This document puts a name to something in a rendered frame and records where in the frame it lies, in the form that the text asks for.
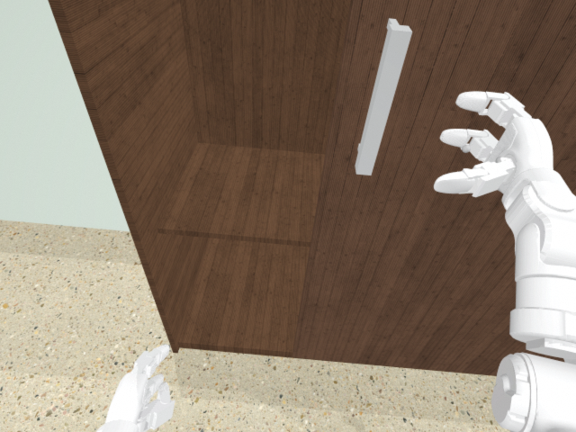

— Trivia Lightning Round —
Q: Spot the robot left hand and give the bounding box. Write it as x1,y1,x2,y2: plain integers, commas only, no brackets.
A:
105,345,175,432

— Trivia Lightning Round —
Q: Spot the handle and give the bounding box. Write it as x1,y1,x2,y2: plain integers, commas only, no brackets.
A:
355,18,412,176

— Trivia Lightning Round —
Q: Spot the right robot upper arm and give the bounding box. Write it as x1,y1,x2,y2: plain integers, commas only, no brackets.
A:
491,352,576,432

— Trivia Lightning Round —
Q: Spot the right robot forearm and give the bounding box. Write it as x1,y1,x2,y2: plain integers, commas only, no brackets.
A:
501,168,576,365

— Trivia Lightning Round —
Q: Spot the robot right hand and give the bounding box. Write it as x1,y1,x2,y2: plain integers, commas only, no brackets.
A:
434,92,554,197

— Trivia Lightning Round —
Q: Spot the wardrobe door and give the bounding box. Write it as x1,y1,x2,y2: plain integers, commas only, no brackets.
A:
292,0,576,375

